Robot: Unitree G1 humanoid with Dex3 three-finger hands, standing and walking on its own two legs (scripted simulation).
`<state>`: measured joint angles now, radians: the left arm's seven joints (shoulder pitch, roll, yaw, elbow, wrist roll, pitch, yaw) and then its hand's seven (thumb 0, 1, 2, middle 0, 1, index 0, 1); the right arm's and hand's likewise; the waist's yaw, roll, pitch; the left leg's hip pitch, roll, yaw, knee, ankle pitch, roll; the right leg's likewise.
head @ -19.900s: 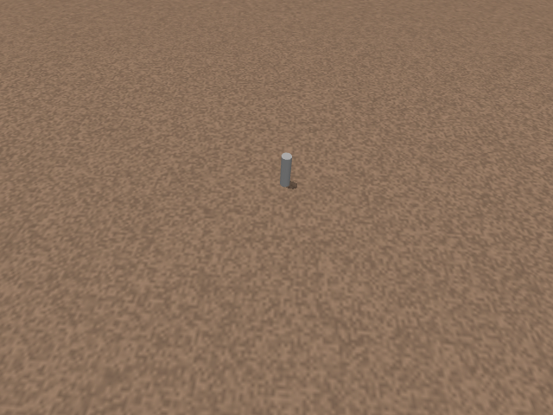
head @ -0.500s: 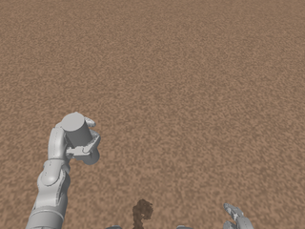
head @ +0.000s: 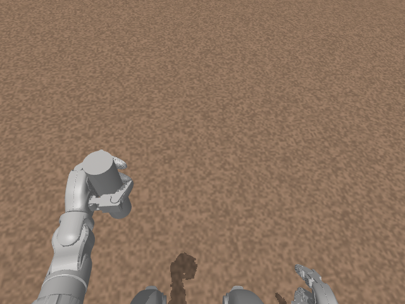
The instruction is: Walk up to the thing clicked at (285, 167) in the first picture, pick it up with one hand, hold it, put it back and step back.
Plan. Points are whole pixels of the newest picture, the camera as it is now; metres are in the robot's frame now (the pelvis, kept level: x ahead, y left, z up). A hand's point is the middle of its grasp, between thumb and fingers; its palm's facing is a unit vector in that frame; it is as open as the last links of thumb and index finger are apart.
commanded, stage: crouch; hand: left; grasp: from the side
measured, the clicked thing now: (110, 188) +0.34 +0.18 +0.00
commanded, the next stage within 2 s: lower in 1.56 s
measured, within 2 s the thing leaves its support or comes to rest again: neither
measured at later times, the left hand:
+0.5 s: hand (129, 215) +0.36 +0.18 -0.22, palm faces +0.07 -1.00 -0.01, open 6.8 cm
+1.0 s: hand (137, 228) +0.39 +0.19 -0.41, palm faces +0.09 -1.00 -0.01, open 6.8 cm
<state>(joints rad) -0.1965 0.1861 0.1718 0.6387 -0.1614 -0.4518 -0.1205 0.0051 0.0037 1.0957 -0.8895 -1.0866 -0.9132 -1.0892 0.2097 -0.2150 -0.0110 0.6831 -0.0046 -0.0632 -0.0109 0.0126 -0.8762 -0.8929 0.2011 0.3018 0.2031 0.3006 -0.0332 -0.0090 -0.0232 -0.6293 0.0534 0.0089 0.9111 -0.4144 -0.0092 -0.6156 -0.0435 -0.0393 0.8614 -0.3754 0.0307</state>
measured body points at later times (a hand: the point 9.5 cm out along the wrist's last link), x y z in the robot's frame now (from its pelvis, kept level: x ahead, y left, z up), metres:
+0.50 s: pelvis -0.04 +0.00 -0.19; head +0.13 +0.03 +0.23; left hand +0.36 +0.24 -0.22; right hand +0.08 -0.26 -0.31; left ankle +0.02 +0.12 -0.69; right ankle +0.03 -0.14 -0.69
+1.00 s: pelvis -0.08 +0.00 -0.36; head +0.13 +0.04 +0.04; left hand +0.38 +0.25 -0.41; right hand +0.01 -0.28 -0.48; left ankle +0.02 +0.12 -0.69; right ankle +0.03 -0.14 -0.69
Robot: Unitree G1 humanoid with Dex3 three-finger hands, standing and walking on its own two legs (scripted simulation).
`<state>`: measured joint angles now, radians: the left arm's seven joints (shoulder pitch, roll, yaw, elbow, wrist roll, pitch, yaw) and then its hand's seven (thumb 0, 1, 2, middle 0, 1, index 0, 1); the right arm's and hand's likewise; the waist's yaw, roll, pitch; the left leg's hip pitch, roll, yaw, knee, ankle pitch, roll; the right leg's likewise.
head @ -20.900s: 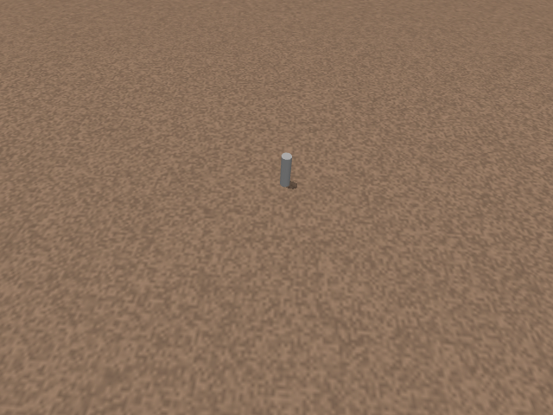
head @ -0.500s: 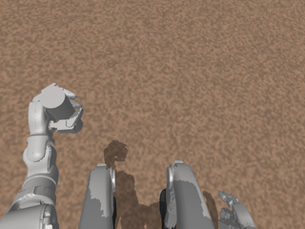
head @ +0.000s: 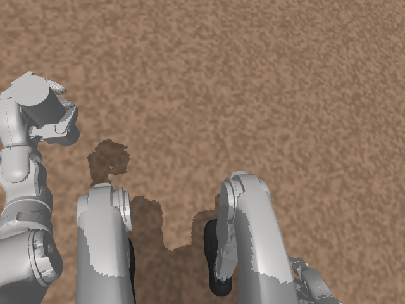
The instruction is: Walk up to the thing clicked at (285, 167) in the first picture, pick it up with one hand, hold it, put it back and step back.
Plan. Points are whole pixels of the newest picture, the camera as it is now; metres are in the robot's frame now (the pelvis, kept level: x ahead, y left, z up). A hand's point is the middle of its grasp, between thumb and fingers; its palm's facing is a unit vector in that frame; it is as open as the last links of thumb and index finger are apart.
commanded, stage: crouch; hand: left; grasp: from the side
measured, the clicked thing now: (52, 116) +0.46 +0.23 -0.07
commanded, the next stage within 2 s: lower in 0.56 s
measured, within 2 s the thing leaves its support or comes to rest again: rests again in 1.82 s
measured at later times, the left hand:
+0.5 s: hand (68, 124) +0.47 +0.22 -0.13, palm faces +0.11 -0.99 -0.01, open 6.8 cm
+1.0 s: hand (77, 132) +0.47 +0.22 -0.19, palm faces +0.11 -0.99 -0.01, open 6.8 cm
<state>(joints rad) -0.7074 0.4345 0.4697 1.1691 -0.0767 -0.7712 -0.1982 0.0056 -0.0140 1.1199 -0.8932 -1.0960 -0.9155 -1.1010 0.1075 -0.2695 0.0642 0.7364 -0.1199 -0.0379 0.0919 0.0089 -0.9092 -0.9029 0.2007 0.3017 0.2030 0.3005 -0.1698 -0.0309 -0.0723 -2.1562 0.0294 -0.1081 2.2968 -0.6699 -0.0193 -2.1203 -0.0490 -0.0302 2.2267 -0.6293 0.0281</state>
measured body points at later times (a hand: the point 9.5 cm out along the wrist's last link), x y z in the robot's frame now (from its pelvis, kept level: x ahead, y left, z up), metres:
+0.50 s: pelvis +0.00 +0.01 -0.05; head +0.22 +0.08 +0.33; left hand +0.46 +0.28 -0.13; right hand +0.09 -0.28 -0.14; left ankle +0.09 +0.13 -0.33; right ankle +0.11 -0.13 -0.33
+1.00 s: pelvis +0.00 +0.01 -0.07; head +0.24 +0.11 +0.29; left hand +0.46 +0.27 -0.19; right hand +0.09 -0.27 -0.14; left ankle +0.09 +0.13 -0.33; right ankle +0.11 -0.13 -0.33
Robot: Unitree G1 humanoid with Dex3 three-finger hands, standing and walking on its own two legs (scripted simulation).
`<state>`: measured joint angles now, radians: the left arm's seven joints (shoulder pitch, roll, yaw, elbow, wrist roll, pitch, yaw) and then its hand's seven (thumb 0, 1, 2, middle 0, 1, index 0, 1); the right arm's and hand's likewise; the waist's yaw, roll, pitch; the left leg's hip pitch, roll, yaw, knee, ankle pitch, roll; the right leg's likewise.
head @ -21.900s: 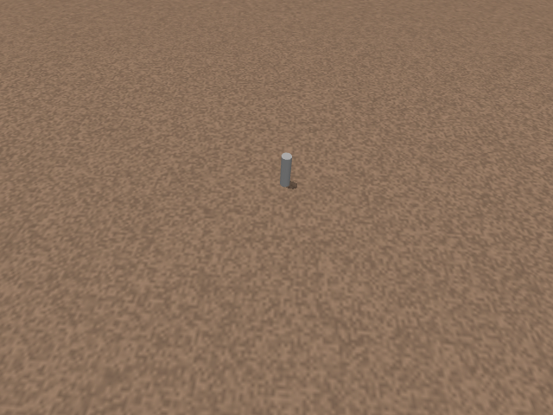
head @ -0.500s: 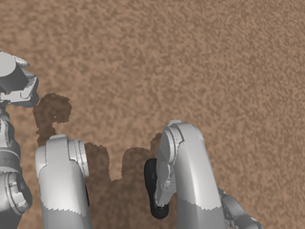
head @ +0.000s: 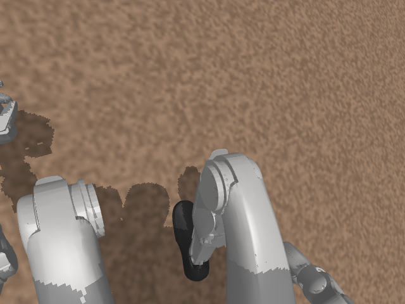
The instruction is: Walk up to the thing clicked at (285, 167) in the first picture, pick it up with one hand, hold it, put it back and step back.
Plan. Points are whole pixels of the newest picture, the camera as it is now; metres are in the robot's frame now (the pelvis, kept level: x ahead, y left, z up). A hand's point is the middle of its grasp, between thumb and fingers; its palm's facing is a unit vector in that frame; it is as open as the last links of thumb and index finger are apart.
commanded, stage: lower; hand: left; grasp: from the side
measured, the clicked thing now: out of the picture +0.45 +0.27 -0.14
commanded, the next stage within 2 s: loosen in 0.94 s
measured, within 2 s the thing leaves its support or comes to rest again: rests again in 0.82 s
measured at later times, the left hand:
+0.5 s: hand (1, 111) +0.46 +0.26 -0.17, palm faces +0.25 -0.97 -0.01, open 6.8 cm
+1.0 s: hand (6, 114) +0.46 +0.26 -0.19, palm faces +0.25 -0.97 -0.01, open 6.8 cm
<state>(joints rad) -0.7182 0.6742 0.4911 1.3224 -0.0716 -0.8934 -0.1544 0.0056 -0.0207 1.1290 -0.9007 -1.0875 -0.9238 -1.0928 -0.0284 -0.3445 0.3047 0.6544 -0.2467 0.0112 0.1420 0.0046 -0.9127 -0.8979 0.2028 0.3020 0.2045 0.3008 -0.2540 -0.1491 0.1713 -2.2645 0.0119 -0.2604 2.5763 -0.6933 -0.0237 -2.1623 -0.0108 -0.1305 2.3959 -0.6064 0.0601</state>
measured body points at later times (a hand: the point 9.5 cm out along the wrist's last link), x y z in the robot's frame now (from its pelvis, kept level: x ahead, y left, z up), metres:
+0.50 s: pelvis -0.01 +0.01 -0.01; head +0.24 +0.16 +0.33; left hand +0.44 +0.31 -0.16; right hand +0.13 -0.25 -0.06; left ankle +0.08 +0.13 -0.26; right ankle +0.13 -0.13 -0.26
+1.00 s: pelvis -0.01 +0.02 +0.00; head +0.24 +0.19 +0.32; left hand +0.44 +0.31 -0.18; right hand +0.13 -0.24 -0.04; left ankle +0.08 +0.13 -0.26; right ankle +0.13 -0.13 -0.26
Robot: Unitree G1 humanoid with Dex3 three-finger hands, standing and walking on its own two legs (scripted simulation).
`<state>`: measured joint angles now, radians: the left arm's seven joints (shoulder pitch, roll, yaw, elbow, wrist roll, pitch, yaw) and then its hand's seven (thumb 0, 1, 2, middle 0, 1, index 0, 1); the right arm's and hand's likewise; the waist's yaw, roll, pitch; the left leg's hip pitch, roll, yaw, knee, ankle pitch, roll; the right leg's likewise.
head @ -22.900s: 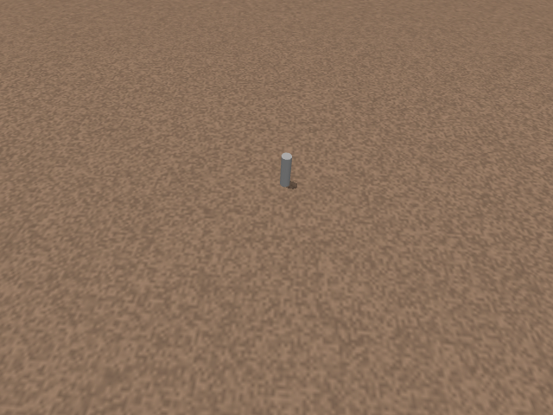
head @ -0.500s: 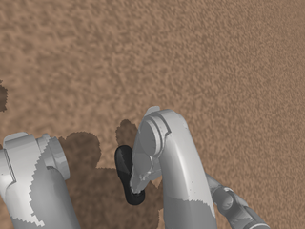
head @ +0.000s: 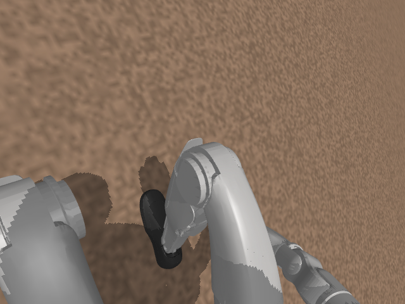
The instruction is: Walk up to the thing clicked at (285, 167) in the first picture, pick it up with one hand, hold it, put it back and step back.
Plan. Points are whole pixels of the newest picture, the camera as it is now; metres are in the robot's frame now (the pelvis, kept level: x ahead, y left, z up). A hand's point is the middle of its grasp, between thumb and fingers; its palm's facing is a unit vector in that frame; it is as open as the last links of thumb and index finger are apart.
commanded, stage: loosen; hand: left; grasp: from the side
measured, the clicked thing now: out of the picture +0.44 +0.29 -0.20
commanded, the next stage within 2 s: open in 0.10 s
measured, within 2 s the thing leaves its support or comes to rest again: neither
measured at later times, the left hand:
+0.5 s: hand out of the picture +0.45 +0.28 -0.17, palm faces +0.33 -0.95 +0.01, open 11.3 cm
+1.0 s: hand out of the picture +0.44 +0.35 -0.10, palm faces +0.34 -0.94 -0.04, open 17.3 cm
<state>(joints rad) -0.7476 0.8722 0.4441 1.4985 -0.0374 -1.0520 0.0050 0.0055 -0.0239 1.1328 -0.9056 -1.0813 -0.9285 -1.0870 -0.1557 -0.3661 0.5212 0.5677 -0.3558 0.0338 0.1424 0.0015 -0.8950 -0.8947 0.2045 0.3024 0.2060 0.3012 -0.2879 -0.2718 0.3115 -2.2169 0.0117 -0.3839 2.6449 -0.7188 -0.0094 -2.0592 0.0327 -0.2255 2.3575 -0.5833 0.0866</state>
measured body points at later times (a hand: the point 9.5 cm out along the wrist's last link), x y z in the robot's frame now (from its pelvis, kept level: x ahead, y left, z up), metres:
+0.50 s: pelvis +0.00 +0.00 +0.00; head +0.23 +0.19 +0.33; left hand +0.43 +0.33 -0.17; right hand +0.16 -0.24 -0.03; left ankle +0.08 +0.12 -0.26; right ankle +0.15 -0.13 -0.26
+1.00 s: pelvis +0.00 +0.00 +0.01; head +0.21 +0.19 +0.36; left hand +0.41 +0.39 -0.10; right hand +0.16 -0.24 -0.03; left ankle +0.08 +0.12 -0.26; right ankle +0.15 -0.13 -0.26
